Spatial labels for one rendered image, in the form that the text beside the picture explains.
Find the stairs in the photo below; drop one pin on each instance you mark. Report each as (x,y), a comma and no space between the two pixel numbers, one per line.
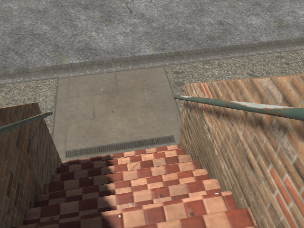
(159,187)

